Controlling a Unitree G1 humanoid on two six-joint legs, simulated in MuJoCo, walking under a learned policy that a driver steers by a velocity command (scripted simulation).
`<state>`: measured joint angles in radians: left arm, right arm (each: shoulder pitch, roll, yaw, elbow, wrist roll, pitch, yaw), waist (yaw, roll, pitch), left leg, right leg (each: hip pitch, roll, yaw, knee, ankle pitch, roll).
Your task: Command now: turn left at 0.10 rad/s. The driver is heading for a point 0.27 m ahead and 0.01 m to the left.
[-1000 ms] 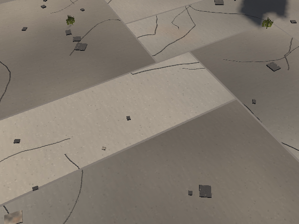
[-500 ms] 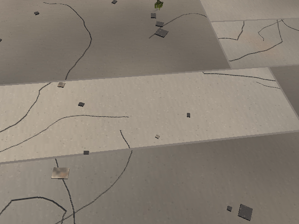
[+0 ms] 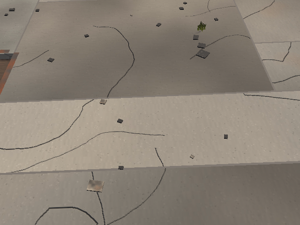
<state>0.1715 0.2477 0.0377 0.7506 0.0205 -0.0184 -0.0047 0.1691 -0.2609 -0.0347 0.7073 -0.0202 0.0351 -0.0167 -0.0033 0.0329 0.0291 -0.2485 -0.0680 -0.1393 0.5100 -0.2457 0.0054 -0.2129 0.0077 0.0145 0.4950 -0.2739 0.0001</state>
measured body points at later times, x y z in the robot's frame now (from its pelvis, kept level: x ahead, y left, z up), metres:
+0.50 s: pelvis +0.01 -0.02 +0.00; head +0.02 -0.02 +0.45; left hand +0.12 +0.24 -0.12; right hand +0.10 -0.28 -0.13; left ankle +0.02 +0.12 -0.74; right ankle -0.01 -0.12 -0.74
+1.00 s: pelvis +0.06 +0.02 +0.00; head +0.08 +0.04 +0.45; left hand +0.08 +0.30 -0.15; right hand +0.16 -0.26 -0.12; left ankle +0.09 +0.12 -0.74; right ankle +0.00 -0.12 -0.73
